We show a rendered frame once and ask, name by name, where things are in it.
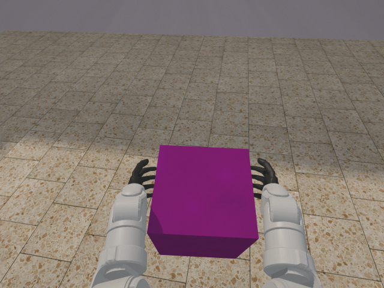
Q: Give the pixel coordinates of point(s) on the robot left upper arm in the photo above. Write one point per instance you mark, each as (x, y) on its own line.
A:
(133, 281)

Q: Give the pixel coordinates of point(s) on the robot left hand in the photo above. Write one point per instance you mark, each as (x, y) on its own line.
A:
(137, 177)

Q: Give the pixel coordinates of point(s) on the robot right hand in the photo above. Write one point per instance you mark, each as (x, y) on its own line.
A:
(267, 178)

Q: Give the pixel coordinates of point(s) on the left robot forearm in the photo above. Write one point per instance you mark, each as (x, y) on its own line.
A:
(124, 253)

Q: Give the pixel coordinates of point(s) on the right robot forearm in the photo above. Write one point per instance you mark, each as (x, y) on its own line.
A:
(286, 254)

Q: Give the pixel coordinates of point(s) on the carton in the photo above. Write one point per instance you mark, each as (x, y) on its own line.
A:
(203, 202)

